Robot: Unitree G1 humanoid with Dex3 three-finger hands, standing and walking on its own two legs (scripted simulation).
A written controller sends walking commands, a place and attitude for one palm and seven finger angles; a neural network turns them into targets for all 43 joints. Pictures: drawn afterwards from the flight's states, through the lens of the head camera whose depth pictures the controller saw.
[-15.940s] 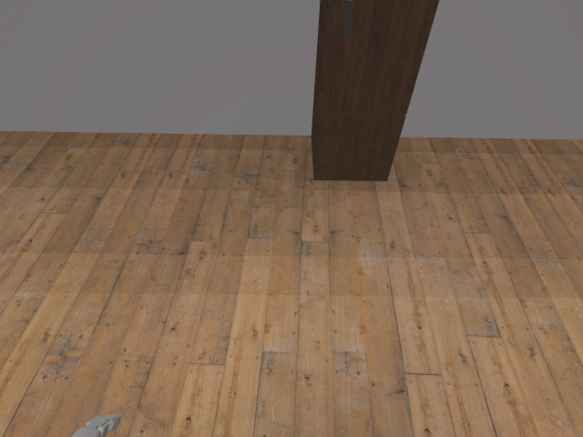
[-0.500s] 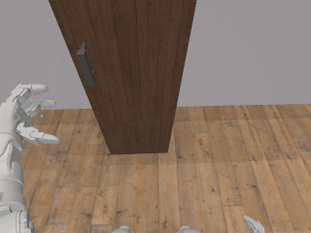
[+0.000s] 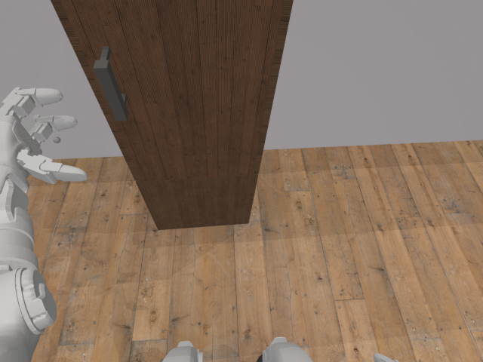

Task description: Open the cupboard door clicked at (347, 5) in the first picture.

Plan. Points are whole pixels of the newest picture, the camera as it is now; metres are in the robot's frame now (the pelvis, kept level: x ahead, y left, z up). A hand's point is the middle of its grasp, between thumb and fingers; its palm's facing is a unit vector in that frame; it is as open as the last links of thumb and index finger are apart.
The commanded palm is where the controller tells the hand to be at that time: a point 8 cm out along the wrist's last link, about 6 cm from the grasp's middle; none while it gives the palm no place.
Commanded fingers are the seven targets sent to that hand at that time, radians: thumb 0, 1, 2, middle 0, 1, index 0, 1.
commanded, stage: move the hooked fingers beside the handle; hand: left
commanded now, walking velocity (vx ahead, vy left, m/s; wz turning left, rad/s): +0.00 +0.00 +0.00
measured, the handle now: (114, 85) +0.58 +0.23 +0.08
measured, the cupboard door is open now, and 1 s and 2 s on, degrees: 0 0 0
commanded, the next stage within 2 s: slide the fingers in behind the handle in 1.50 s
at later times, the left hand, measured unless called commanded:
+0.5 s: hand (71, 102) +0.52 +0.29 +0.09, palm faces +0.08 -1.00 -0.01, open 14.0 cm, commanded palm +0.51 +0.33 +0.08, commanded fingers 0.00 -0.50 0.30 -0.30 -1.20 -0.30 -1.20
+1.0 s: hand (72, 99) +0.54 +0.29 +0.09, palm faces +0.09 -1.00 -0.02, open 14.0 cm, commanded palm +0.51 +0.32 +0.08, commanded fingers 0.00 -0.50 0.30 -0.30 -1.20 -0.30 -1.20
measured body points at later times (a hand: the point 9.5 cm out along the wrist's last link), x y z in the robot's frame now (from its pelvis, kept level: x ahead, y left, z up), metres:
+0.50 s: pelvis +0.00 +0.01 -0.01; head +0.15 +0.04 +0.41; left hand +0.51 +0.34 +0.10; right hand -0.02 -0.26 -0.11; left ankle +0.00 +0.12 -0.69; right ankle +0.02 -0.13 -0.69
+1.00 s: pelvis +0.02 +0.02 -0.01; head +0.16 +0.05 +0.42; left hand +0.52 +0.34 +0.09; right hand -0.01 -0.25 -0.10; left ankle +0.00 +0.12 -0.69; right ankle +0.02 -0.13 -0.69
